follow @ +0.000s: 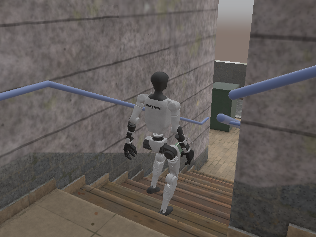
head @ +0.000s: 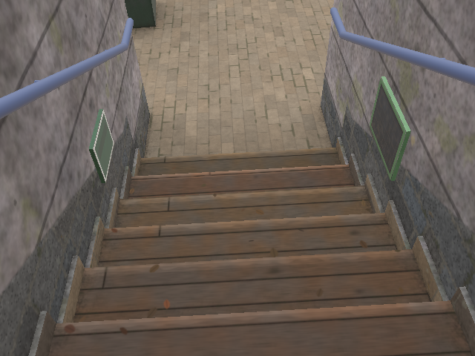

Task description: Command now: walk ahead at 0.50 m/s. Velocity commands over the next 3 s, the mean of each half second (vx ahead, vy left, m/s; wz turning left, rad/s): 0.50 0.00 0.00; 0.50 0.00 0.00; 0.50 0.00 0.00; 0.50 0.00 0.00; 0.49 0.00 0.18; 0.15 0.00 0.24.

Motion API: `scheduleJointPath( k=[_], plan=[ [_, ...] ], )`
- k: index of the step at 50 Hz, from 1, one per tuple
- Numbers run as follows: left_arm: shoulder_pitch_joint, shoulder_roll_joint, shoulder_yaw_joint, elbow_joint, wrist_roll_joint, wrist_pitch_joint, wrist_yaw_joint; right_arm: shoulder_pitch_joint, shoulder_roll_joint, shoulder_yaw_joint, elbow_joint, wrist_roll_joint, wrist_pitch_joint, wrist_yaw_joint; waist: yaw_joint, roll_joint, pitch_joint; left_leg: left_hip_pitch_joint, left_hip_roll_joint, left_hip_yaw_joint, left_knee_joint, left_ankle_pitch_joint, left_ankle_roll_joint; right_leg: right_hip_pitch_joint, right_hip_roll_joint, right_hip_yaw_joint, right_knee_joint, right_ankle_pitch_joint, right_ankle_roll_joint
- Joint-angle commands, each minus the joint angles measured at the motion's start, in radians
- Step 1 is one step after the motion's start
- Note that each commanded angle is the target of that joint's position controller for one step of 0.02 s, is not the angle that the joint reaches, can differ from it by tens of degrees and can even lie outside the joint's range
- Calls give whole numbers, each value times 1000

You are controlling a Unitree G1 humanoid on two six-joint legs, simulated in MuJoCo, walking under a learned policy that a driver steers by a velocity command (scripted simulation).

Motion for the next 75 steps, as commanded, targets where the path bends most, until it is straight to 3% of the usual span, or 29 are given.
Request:
scheduleJointPath(
  k=[1,8,14,17,18,19,20,22,24,28,30,33,36,42,44,46,47,48,49,51,53,55,58,60,62,66,70,73,75],
  plan=[
    [61,82,10,-36,2,-21,12,-52,-61,-25,-38,2,-5,16,-2,-87,95,-210,34,-98,-129,190,10,93,-283,377,-186,28,-158],
    [31,114,8,-80,18,-21,27,-225,-18,-10,-89,1,-43,53,63,-55,108,130,-15,39,-435,498,13,-140,-208,265,-12,-44,-112],
    [132,111,11,-34,55,24,63,-252,-38,-3,-126,36,-63,20,157,-104,181,240,28,31,-770,283,23,60,-203,263,245,316,-103],
    [115,129,14,-19,30,30,57,244,-104,-34,48,10,-66,6,-69,16,-43,827,25,87,-837,380,58,-111,-115,151,878,255,-89],
    [214,63,21,-9,-10,18,48,374,-169,-43,80,4,-62,16,-57,204,-223,1243,205,-52,-412,845,122,-466,14,93,1337,-553,-18],
    [217,126,22,-55,-51,4,65,430,-202,-49,66,34,-51,29,-108,164,-403,1428,333,-206,-287,880,193,-675,-13,158,1532,-569,-14],
    [67,136,16,-130,-56,-2,70,420,-247,-65,60,60,-41,23,-159,235,-433,1402,436,-408,-523,302,318,-876,-22,129,1548,-450,2],
    [-155,141,27,-159,12,21,53,258,-106,-23,22,31,-45,-13,-112,24,-74,926,335,-325,-743,-56,284,-867,-91,130,1299,-167,17],
    [-107,98,31,-110,34,55,38,193,-41,6,35,11,-84,-8,9,-78,63,530,259,-222,-709,121,214,-647,-144,208,959,18,14],
    [-142,45,31,-92,66,82,-7,210,-90,1,53,41,-113,-12,56,62,33,360,154,-128,-754,161,226,-424,-151,119,538,296,75],
    [-131,44,31,-82,42,90,-17,242,-86,2,44,25,-98,-7,64,55,4,385,165,-134,-713,146,229,-430,-159,107,557,426,57],
    [-400,86,47,-172,42,61,-30,348,-58,11,80,29,-108,-23,-27,11,107,581,149,-227,-654,-212,225,-720,-180,184,343,641,31],
    [-478,70,34,-183,37,37,-51,309,-70,10,54,24,-112,-32,-43,-42,83,377,90,-148,-600,-441,187,-412,-145,100,144,897,38],
    [-614,62,17,-263,3,20,-37,421,-74,7,87,-1,-79,-60,-187,27,202,567,82,-142,-380,-171,166,-374,-163,110,-211,716,46],
    [-462,96,30,-213,-3,14,-16,432,-80,7,106,-15,-53,-67,-135,5,145,607,79,-108,-157,-8,167,-199,-169,95,-276,638,30],
    [-82,133,52,-83,31,14,-12,424,-96,8,106,8,-51,-59,36,-113,-37,442,1,-4,294,-27,149,267,-118,-11,-275,697,12],
    [25,188,63,-48,31,21,-25,491,-59,-9,119,31,-57,-49,40,-269,-147,130,-130,43,716,-789,97,583,-272,137,-13,994,-28],
    [96,232,65,-59,14,27,-41,547,-77,-8,79,80,-69,-68,47,-295,-335,-106,-111,-6,993,-934,74,827,-450,317,237,1247,-113],
    [120,297,89,-59,-25,38,-37,413,-92,1,0,93,-75,-80,121,-338,-432,-326,-111,7,1065,-836,56,855,-596,575,4,673,-264],
    [-66,139,38,-109,8,38,-1,168,-105,-8,-31,31,-60,-65,79,-97,-56,-331,-19,-17,737,-518,46,359,-496,476,-232,202,-220],
    [-147,89,13,-100,37,4,2,200,-77,-14,4,3,-28,-47,-41,-14,89,-82,19,-94,396,-338,35,-63,-396,364,-203,407,-151],
    [-175,111,18,-94,10,-24,1,212,-30,-10,18,-2,-11,-18,-100,-96,93,94,20,-40,78,-166,-1,-240,-277,241,-266,367,-130],
    [-96,154,30,-76,2,-23,2,226,-18,-10,39,-8,4,1,-97,-168,-11,134,15,22,51,46,-9,-145,-304,264,-208,499,-172],
    [-17,80,16,-43,-6,-26,6,56,-53,-25,-10,6,-1,12,-50,-99,60,-70,51,-58,-78,204,10,-28,-285,308,-172,247,-160],
    [52,90,15,-40,11,-24,16,-77,-63,-31,-45,-1,-16,21,10,-88,103,-219,46,-84,-161,229,14,82,-300,370,-145,76,-169],
    [-18,117,12,-83,13,-23,26,-150,-42,-21,-62,-4,-41,46,19,-37,79,123,0,16,-379,519,15,-161,-230,269,-42,-75,-119],
    [69,113,11,-67,35,-3,42,-296,-20,-2,-134,35,-52,36,136,-110,180,124,8,43,-618,383,0,-41,-213,267,83,33,-109],
    [115,120,17,-41,54,26,65,-225,-46,-6,-112,39,-60,21,142,-102,179,254,39,22,-766,283,25,42,-224,258,245,268,-96],
    [100,128,15,-36,44,31,61,94,-66,-20,3,23,-66,4,-1,-13,43,586,-3,105,-870,345,42,25,-164,171,626,393,-91]
  ],
)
